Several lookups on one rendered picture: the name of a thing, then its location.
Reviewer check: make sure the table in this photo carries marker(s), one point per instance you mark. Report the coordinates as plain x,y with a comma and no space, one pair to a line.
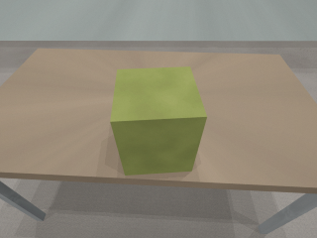
260,133

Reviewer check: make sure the carton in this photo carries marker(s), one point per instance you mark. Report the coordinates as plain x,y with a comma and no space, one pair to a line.
157,119

